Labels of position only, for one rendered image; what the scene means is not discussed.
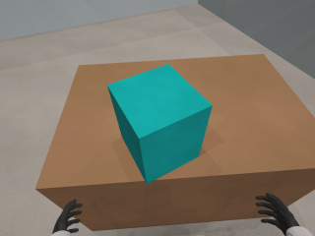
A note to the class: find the robot left hand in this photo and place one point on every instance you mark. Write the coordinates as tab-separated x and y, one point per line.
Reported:
63	221

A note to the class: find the right robot forearm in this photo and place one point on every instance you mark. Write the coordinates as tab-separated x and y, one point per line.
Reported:
298	231

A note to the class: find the robot right hand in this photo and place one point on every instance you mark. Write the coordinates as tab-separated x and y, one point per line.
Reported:
283	218

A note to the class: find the pedestal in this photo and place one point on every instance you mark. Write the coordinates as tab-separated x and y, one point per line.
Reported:
260	139

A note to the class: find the carton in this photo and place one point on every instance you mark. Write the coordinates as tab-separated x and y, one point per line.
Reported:
162	120

